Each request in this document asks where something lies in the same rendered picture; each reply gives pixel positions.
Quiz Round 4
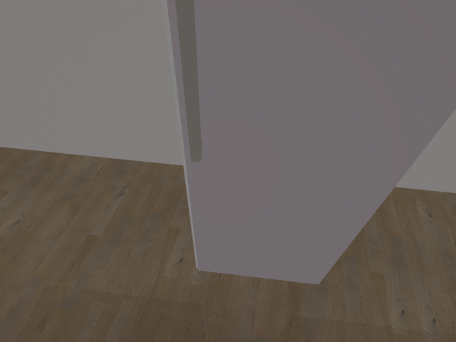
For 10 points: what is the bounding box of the handle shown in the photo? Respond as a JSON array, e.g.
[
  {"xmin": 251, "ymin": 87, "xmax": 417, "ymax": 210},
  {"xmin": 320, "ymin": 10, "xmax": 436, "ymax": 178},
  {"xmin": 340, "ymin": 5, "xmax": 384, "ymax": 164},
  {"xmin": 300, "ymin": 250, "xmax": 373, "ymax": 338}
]
[{"xmin": 175, "ymin": 0, "xmax": 202, "ymax": 162}]

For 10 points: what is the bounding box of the fridge door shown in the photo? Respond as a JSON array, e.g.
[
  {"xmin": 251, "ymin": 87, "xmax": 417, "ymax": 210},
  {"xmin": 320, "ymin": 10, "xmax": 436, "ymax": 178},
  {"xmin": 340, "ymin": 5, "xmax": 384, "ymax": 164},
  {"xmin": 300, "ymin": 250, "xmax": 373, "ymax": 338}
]
[{"xmin": 167, "ymin": 0, "xmax": 456, "ymax": 284}]

